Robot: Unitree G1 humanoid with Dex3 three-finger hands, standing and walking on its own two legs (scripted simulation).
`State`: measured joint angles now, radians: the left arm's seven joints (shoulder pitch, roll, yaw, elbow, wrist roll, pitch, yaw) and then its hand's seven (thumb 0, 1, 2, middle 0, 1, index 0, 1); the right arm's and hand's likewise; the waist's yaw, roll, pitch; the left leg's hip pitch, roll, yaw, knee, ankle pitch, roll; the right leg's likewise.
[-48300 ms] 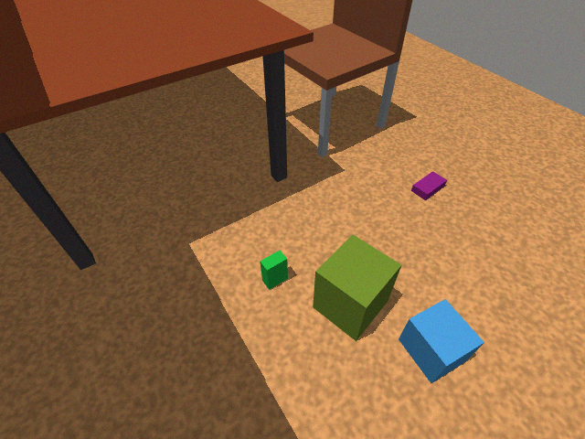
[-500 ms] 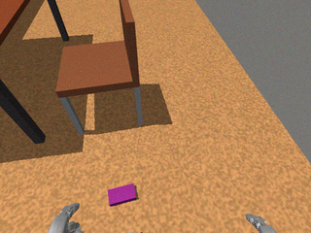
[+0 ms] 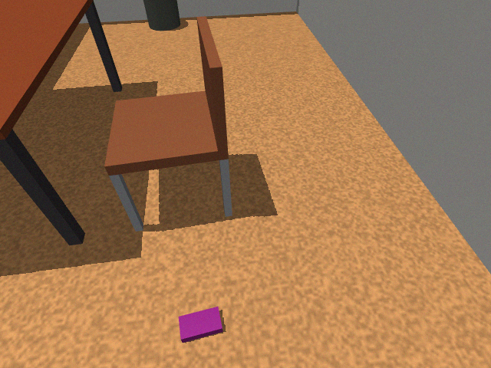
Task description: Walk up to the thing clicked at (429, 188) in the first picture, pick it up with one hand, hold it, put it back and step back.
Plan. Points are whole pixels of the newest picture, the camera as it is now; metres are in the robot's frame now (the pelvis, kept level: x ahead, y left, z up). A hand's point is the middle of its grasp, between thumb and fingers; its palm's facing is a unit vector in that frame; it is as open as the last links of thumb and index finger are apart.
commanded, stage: stand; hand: left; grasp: from above
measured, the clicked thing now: (200, 324) +0.45 +0.21 -0.76
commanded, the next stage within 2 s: step back in 1.82 s
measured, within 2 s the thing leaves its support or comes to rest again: neither
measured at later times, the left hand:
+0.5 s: hand out of the picture +0.04 +0.23 -0.16, palm faces +0.01 -0.94 -0.33, open 7.3 cm
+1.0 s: hand out of the picture +0.10 +0.23 -0.15, palm faces +0.01 -0.94 -0.33, open 7.3 cm
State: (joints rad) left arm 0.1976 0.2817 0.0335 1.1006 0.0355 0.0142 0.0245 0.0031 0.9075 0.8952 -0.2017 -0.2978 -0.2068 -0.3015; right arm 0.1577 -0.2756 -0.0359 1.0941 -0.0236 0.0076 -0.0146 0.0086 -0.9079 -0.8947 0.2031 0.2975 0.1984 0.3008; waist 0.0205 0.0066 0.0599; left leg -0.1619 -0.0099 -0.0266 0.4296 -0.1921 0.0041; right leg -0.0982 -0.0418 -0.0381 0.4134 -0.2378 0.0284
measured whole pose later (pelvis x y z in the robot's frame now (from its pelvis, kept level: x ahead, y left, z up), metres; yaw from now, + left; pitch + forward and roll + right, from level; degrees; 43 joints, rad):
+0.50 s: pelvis +0.00 -0.01 +0.00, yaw +0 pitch -3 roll +0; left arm 0.16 0.30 0.03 1.16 0.03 0.00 0.01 0.00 0.91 0.90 -0.20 -0.30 -0.21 -0.30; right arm 0.14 -0.31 -0.02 1.14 -0.02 0.01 -0.01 0.01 -0.91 -0.89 0.20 0.30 0.20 0.30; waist 0.01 0.02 0.06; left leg -0.15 0.01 -0.04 0.38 -0.17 -0.01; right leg -0.09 -0.02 -0.05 0.36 -0.21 0.01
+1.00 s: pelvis +0.02 -0.02 +0.01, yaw +0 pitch -3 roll +0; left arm 0.10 0.31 0.03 1.14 0.02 0.00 0.01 0.00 0.91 0.90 -0.20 -0.30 -0.21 -0.30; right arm 0.10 -0.33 -0.01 1.15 -0.01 -0.01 -0.01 0.01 -0.91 -0.89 0.20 0.30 0.20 0.30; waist 0.01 0.01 0.06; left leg -0.12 0.01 -0.03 0.33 -0.17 -0.02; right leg -0.06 -0.02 -0.04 0.32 -0.22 0.01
